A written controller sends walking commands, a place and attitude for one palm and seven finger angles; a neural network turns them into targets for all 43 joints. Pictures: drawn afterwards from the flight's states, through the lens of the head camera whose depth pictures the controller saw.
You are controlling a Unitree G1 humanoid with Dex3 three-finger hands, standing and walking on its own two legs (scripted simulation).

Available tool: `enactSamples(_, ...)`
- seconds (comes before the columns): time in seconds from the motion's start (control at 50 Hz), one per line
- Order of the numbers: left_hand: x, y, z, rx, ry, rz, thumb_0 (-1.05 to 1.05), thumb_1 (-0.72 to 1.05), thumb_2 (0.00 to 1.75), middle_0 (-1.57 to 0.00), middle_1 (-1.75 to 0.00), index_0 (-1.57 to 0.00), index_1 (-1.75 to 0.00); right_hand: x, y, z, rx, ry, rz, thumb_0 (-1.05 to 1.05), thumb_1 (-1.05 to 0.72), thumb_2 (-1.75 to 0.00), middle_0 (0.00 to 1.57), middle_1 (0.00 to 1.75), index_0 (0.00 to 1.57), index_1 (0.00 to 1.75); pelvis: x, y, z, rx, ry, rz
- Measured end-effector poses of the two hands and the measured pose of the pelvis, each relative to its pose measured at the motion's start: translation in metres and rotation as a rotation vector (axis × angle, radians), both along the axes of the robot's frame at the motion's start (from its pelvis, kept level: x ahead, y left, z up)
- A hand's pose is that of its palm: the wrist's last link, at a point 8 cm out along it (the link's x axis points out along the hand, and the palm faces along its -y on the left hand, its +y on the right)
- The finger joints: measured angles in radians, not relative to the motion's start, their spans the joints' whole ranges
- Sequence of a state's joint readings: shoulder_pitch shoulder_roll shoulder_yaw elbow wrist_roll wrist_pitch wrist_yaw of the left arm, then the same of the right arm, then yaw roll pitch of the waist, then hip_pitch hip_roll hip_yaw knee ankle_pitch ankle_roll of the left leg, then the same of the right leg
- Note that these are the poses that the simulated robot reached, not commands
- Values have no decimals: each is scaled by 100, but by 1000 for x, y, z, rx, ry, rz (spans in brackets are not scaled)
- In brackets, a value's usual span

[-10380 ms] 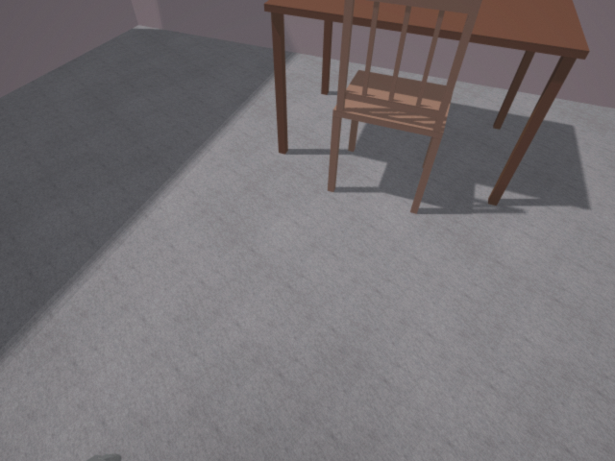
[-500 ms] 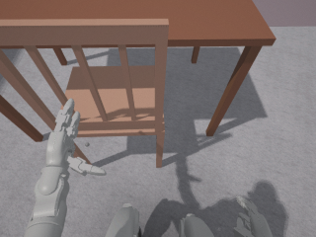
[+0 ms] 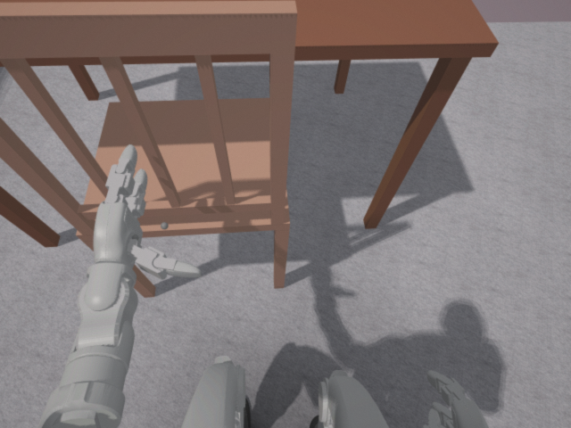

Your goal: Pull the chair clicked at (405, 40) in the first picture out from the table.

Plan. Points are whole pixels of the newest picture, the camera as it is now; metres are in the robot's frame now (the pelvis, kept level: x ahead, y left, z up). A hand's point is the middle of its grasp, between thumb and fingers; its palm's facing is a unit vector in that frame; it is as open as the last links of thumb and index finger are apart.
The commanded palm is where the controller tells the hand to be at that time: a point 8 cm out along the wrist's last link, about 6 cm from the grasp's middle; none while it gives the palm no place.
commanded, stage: aim the fingers beside a spindle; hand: left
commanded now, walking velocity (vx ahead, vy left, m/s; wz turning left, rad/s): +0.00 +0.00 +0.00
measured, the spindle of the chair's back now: (150, 147) +0.51 +0.21 +0.04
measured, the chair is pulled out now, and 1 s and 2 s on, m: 0.00 0.00 0.00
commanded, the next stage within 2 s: push the fingers through the gap in 0.50 s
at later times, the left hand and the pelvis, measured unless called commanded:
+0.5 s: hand (159, 236) +0.36 +0.18 +0.03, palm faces +0.08 -1.00 -0.05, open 16.9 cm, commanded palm +0.34 +0.23 +0.03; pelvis +0.00 +0.00 +0.00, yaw +0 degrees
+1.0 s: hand (162, 206) +0.41 +0.18 +0.03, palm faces +0.08 -1.00 -0.05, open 16.9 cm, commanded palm +0.39 +0.23 +0.03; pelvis +0.00 +0.00 +0.00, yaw +0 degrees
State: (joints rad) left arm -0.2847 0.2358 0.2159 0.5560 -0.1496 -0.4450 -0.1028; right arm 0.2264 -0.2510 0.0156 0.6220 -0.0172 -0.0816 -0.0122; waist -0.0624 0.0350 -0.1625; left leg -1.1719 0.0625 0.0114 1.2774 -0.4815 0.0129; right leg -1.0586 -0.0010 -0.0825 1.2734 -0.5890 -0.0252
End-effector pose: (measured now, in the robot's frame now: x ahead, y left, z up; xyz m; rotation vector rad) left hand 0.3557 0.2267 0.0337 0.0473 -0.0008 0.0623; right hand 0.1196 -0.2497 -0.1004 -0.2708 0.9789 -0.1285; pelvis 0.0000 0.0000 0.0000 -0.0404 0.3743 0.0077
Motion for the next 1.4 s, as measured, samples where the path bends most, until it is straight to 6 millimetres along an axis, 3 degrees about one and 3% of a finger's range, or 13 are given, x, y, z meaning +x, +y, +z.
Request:
enactSamples(0.24, -20, 7, 1, 10, 0, 20, -1, -50, 30, -6, -8, -6, -8, 2, 1, 1, 9, 7, 3, 1, -91, -90, 20, 30, 20, 30, 2, 0, 3, 0, -11, 4)
enactSamples(0.42, -16, -1, 0, 1, -7, 4, -1, -50, 30, -6, -8, -6, -8, 17, 1, 3, 1, -37, 18, 1, -91, -90, 20, 30, 20, 30, -1, -1, 0, -1, -12, 7)
enactSamples(0.66, -21, 9, -1, 9, -2, 20, -1, -50, 30, -6, -8, -6, -8, 18, 3, 3, 7, -37, 28, 1, -91, -90, 20, 30, 20, 30, -1, -2, 0, -3, -13, 9)
enactSamples(0.94, 26, 7, -1, 6, -3, 16, -1, -50, 30, -6, -8, -6, -8, -9, -3, -8, -9, 38, -15, 1, -91, -90, 20, 30, 20, 30, -2, 0, -5, -7, 17, 0)
enactSamples(1.18, 44, 11, -1, 9, -1, 27, -1, -50, 30, -6, -8, -6, -8, -37, -5, -10, -10, 135, -55, 1, -91, -90, 20, 30, 20, 30, 3, 3, -3, -7, 35, -8)
enactSamples(1.4, 62, 9, -1, 8, -3, 38, -1, -50, 30, -6, -8, -6, -8, -43, -6, -10, -17, 164, -65, 1, -91, -90, 20, 30, 20, 30, 3, 4, -4, -9, 43, -11)
